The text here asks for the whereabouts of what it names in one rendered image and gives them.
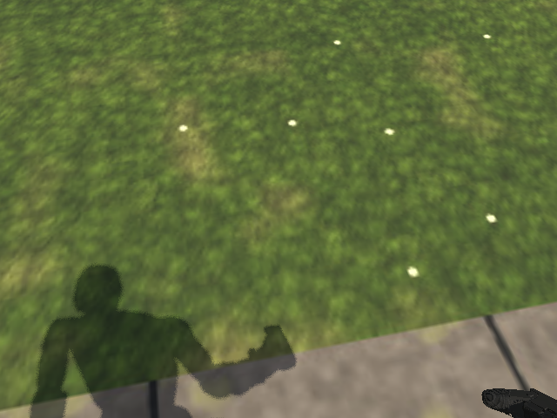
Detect robot right hand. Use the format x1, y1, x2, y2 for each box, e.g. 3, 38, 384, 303
482, 388, 557, 418

